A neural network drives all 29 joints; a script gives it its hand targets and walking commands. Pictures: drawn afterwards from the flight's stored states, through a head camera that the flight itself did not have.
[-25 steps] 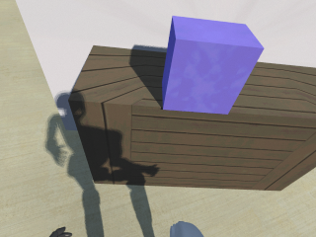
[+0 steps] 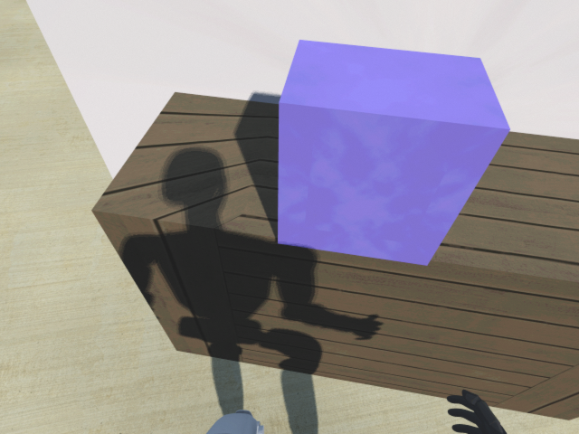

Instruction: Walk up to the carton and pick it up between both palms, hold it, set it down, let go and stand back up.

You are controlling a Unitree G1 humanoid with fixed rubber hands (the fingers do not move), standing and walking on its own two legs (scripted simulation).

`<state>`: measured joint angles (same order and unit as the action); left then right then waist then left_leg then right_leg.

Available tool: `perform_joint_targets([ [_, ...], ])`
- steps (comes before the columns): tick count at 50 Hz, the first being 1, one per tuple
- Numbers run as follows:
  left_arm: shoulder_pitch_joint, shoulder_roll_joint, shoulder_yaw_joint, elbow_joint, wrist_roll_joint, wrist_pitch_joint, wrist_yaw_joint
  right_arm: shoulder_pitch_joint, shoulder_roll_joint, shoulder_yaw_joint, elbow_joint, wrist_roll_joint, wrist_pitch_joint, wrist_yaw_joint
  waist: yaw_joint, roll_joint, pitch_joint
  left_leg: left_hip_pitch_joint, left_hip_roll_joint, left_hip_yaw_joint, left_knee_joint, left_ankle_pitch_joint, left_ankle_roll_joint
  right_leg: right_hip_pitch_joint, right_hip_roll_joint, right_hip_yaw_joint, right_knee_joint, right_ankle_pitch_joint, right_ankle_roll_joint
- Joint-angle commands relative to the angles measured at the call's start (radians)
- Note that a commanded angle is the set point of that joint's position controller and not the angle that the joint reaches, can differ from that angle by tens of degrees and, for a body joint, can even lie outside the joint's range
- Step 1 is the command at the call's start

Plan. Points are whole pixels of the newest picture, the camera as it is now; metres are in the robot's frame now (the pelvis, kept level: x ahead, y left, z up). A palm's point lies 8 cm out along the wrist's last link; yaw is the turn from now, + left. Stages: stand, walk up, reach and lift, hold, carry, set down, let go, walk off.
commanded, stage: walk up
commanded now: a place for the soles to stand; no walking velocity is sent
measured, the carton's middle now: (367, 160) +0.49 -0.08 +0.12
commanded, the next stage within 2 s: none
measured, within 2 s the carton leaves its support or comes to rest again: neither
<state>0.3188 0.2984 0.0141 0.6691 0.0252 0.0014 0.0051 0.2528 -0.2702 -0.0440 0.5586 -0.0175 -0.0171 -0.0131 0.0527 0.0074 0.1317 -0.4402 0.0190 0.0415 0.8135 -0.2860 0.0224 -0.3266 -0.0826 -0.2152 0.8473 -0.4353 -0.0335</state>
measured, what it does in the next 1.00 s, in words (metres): shifts its weight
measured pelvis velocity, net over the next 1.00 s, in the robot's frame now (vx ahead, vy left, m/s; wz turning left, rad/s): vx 0.04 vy -0.03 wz -0.01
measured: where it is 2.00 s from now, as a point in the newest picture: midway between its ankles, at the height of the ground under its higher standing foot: outside the picture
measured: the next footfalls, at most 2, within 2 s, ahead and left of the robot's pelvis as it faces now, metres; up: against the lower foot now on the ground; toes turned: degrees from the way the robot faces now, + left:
right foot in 1.10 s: +0.13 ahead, -0.20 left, +0.00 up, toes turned -5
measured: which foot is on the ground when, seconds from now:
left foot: down 0.00-1.00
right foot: down 0.00-0.88, up 0.90-1.00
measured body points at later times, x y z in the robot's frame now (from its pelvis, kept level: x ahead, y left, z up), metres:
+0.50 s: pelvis +0.04 -0.02 +0.03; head +0.05 -0.02 +0.48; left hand +0.17 +0.24 -0.07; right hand +0.21 -0.26 -0.06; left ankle +0.09 +0.10 -0.70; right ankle +0.02 -0.10 -0.70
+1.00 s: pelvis +0.04 -0.03 +0.03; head +0.06 -0.01 +0.47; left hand +0.13 +0.25 -0.09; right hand +0.13 -0.31 -0.08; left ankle +0.09 +0.10 -0.70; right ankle +0.02 -0.13 -0.66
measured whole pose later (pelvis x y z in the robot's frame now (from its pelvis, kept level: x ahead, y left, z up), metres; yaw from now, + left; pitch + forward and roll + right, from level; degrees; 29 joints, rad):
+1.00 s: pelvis +0.04 -0.03 +0.03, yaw -1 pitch -2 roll +2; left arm 0.35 0.33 0.06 0.62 0.07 0.06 -0.06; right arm 0.30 -0.25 -0.06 0.72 -0.07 -0.02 -0.05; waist 0.00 -0.07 0.07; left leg -0.32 0.01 0.04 0.61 -0.26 0.02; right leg -0.38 -0.04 -0.05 0.95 -0.52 -0.02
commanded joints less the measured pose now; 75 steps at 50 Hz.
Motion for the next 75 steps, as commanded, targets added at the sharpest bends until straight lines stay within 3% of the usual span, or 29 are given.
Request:
perform_joint_targets([
  [1, 0.023, 0.092, -0.007, -0.131, -0.045, -0.003, -0.008, 0.021, -0.224, -0.053, -0.075, -0.002, -0.023, -0.007, -0.04, 0.122, -0.24, 0.225, 0.312, -0.547, -0.374, 0.175, 0.208, -0.102, -0.035, 0.132, -0.026, 0.046, 0.038],
  [2, 0.036, 0.13, 0.016, -0.089, -0.04, 0.026, 0.003, -0.017, -0.232, -0.064, -0.054, 0.019, -0.003, -0.009, -0.046, 0.118, -0.232, 0.078, 0.338, -0.533, -0.412, -0.054, 0.279, 0.039, 0.0, 0.162, -0.012, -0.145, 0.032],
  [5, 0.035, 0.136, 0.021, -0.086, -0.036, 0.011, -0.005, -0.116, -0.162, -0.02, -0.069, 0.024, 0.007, -0.004, -0.011, 0.095, -0.151, 0.007, 0.174, -0.302, -0.356, -0.032, 0.116, 0.093, -0.038, 0.227, -0.318, 0.106, 0.008],
  [7, -0.011, 0.18, 0.025, -0.089, -0.033, -0.016, -0.004, -0.082, -0.107, -0.003, -0.05, 0.033, 0.002, 0.006, -0.044, 0.034, -0.141, 0.12, 0.072, -0.156, -0.231, 0.16, 0.034, 0.012, -0.143, 0.323, -0.434, 0.197, -0.01],
  [10, 0.007, 0.14, 0.005, -0.084, -0.028, -0.034, -0.005, -0.09, -0.117, 0.001, -0.029, 0.015, -0.006, 0.011, -0.04, 0.029, -0.206, 0.229, 0.11, -0.167, -0.222, 0.423, 0.059, 0.068, -0.112, 0.234, -0.377, 0.454, 0.017],
  [13, 0.007, 0.139, 0.005, -0.092, -0.026, -0.025, -0.006, -0.1, -0.113, 0.005, -0.017, 0.013, -0.007, 0.013, -0.039, -0.025, -0.224, 0.221, 0.113, -0.146, -0.227, 0.455, 0.066, 0.135, -0.104, 0.203, -0.374, 0.523, 0.019],
  [26, -0.036, 0.139, 0.018, -0.119, -0.039, -0.012, -0.018, -0.142, -0.12, 0.006, 0.035, 0.014, 0.003, 0.02, -0.046, -0.044, -0.144, 0.209, 0.091, -0.139, -0.312, 0.242, 0.031, 0.084, -0.096, 0.195, -0.469, 0.266, -0.007],
  [36, -0.027, 0.135, 0.021, -0.103, -0.031, -0.014, -0.018, -0.099, -0.123, 0.002, 0.069, 0.017, -0.004, 0.024, -0.051, 0.021, -0.123, 0.186, 0.075, -0.147, -0.342, 0.173, 0.021, 0.083, -0.098, 0.197, -0.496, 0.13, -0.029],
  [41, -0.006, 0.128, 0.018, -0.081, -0.03, -0.015, -0.016, -0.077, -0.126, 0.002, 0.072, 0.017, -0.006, 0.024, -0.047, 0.017, -0.133, 0.173, 0.079, -0.166, -0.349, 0.17, 0.027, 0.104, -0.089, 0.196, -0.489, 0.135, -0.025],
  [42, 0.021, 0.177, 0.054, -0.093, 0.026, 0.006, -0.039, 0.083, -0.153, -0.046, 0.09, -0.023, -0.012, 0.002, -0.062, -0.024, -0.156, 0.277, 0.109, -0.229, -0.359, -0.185, 0.083, 0.022, -0.031, 0.137, -0.358, -0.142, -0.045],
  [43, 0.003, 0.145, 0.052, -0.114, 0.038, 0.018, -0.051, 0.152, -0.213, -0.071, 0.108, -0.043, -0.012, -0.014, -0.094, 0.045, -0.1, 0.31, 0.208, -0.424, -0.458, -0.412, 0.147, -0.131, 0.021, 0.127, -0.221, -0.209, -0.03],
  [44, 0.011, 0.119, 0.053, -0.132, 0.044, 0.03, -0.06, 0.185, -0.264, -0.094, 0.12, -0.049, -0.006, -0.03, -0.108, 0.136, -0.053, 0.3, 0.332, -0.615, -0.569, -0.585, 0.231, -0.225, 0.057, 0.127, -0.046, -0.207, -0.012],
  [45, 0.02, 0.117, 0.058, -0.142, 0.05, 0.041, -0.064, 0.176, -0.266, -0.1, 0.121, -0.052, -0.001, -0.045, -0.113, 0.146, -0.009, 0.286, 0.399, -0.688, -0.597, -0.589, 0.288, -0.309, 0.013, 0.197, 0.081, -0.192, -0.003],
  [48, 0.035, 0.116, 0.07, -0.157, 0.045, 0.041, -0.064, 0.093, -0.212, -0.087, 0.1, -0.063, -0.016, -0.062, -0.084, 0.094, -0.044, 0.26, 0.387, -0.566, -0.569, -0.428, 0.277, -0.322, -0.049, 0.291, 0.184, -0.077, 0.019],
  [51, 0.075, 0.087, 0.071, -0.152, 0.014, 0.025, -0.065, -0.013, -0.197, -0.078, 0.076, -0.055, -0.02, -0.041, -0.057, 0.191, -0.083, 0.153, 0.303, -0.352, -0.528, -0.323, 0.222, -0.158, -0.049, 0.267, 0.021, -0.084, 0.033],
  [53, 0.195, 0.086, 0.082, -0.116, -0.003, 0.008, -0.061, -0.097, -0.192, -0.069, 0.063, -0.042, -0.005, -0.018, 0.018, 0.176, -0.116, -0.068, 0.193, -0.167, -0.414, -0.326, 0.136, 0.161, 0.013, 0.188, -0.184, 0.092, 0.013],
  [54, 0.276, 0.114, 0.101, -0.077, -0.007, 0.001, -0.054, -0.104, -0.16, -0.053, 0.055, -0.035, 0.007, -0.008, 0.059, 0.089, -0.113, -0.178, 0.136, -0.094, -0.301, -0.36, 0.087, 0.295, 0.071, 0.145, -0.232, 0.185, 0.01],
  [55, 0.297, 0.149, 0.112, -0.063, 0.003, -0.002, -0.043, -0.051, -0.105, -0.034, 0.049, -0.021, 0.014, 0.002, 0.062, -0.076, -0.11, -0.237, 0.068, -0.012, -0.12, -0.405, 0.034, 0.324, 0.054, 0.228, -0.316, 0.121, -0.01],
  [56, 0.226, 0.241, 0.116, -0.106, 0.012, -0.005, -0.028, -0.002, -0.035, -0.006, 0.016, 0.013, 0.011, 0.01, 0.037, -0.301, -0.1, -0.231, -0.02, 0.06, 0.092, -0.385, -0.037, 0.149, -0.187, 0.654, -0.56, -0.213, -0.103],
  [57, 0.109, 0.27, 0.122, -0.133, 0.007, 0.003, -0.01, 0.021, -0.107, -0.031, 0.025, 0.006, 0.026, 0.003, -0.001, -0.219, -0.019, -0.128, 0.014, -0.064, 0.201, -0.375, -0.032, -0.08, -0.3, 0.832, -0.672, -0.397, -0.222],
  [58, 0.054, 0.223, 0.109, -0.14, 0.004, 0.002, 0.0, 0.039, -0.151, -0.04, 0.035, 0.002, 0.034, 0.005, -0.03, -0.128, 0.038, -0.112, 0.041, -0.086, 0.231, -0.298, -0.038, -0.111, -0.284, 0.8, -0.658, -0.38, -0.24],
  [60, 0.035, 0.211, 0.088, -0.137, 0.009, -0.004, 0.006, 0.046, -0.139, -0.031, 0.032, -0.005, 0.023, 0.004, -0.035, -0.147, 0.036, -0.105, 0.059, -0.08, 0.146, -0.246, -0.042, -0.073, -0.234, 0.684, -0.571, -0.126, -0.215],
  [64, -0.039, 0.172, 0.056, -0.139, -0.011, 0.002, -0.009, 0.134, -0.136, -0.034, 0.041, -0.008, -0.011, 0.012, -0.103, -0.141, -0.081, 0.303, 0.032, -0.066, -0.25, 0.059, -0.008, -0.214, -0.125, 0.435, -0.383, 0.079, -0.072],
  [65, -0.008, 0.124, 0.039, -0.149, -0.025, -0.002, -0.014, 0.105, -0.172, -0.037, 0.03, -0.015, -0.015, 0.01, -0.094, -0.033, -0.096, 0.336, 0.093, -0.187, -0.32, 0.103, 0.026, -0.237, -0.079, 0.366, -0.294, 0.112, -0.019],
  [66, 0.041, 0.1, 0.036, -0.142, -0.037, -0.003, -0.016, 0.013, -0.217, -0.04, 0.015, 0.0, -0.011, 0.011, -0.029, 0.052, -0.105, 0.158, 0.177, -0.335, -0.367, -0.011, 0.077, -0.109, 0.017, 0.278, -0.265, 0.065, 0.021],
  [67, 0.074, 0.113, 0.039, -0.12, -0.03, -0.001, -0.011, -0.042, -0.212, -0.032, 0.016, 0.012, -0.004, 0.016, 0.002, 0.043, -0.088, 0.024, 0.167, -0.276, -0.351, -0.063, 0.088, 0.047, 0.012, 0.291, -0.298, 0.114, 0.014],
  [69, 0.03, 0.172, 0.048, -0.119, -0.033, -0.014, -0.013, -0.022, -0.121, -0.005, 0.007, 0.012, -0.001, 0.017, -0.044, -0.072, -0.084, 0.123, 0.059, -0.124, -0.243, 0.109, 0.019, 0.009, -0.051, 0.388, -0.372, 0.288, -0.021],
  [73, 0.03, 0.157, 0.041, -0.13, -0.027, -0.03, -0.01, -0.008, -0.132, -0.001, 0.02, 0.004, 0.0, 0.013, -0.052, -0.014, -0.158, 0.232, 0.07, -0.107, -0.227, 0.308, 0.019, 0.05, -0.058, 0.348, -0.347, 0.527, -0.03],
  [75, 0.023, 0.145, 0.036, -0.138, -0.03, -0.027, -0.011, -0.016, -0.132, 0.0, 0.021, 0.006, -0.002, 0.013, -0.051, -0.021, -0.196, 0.248, 0.084, -0.112, -0.237, 0.33, 0.027, 0.083, -0.037, 0.317, -0.335, 0.5, -0.02],
])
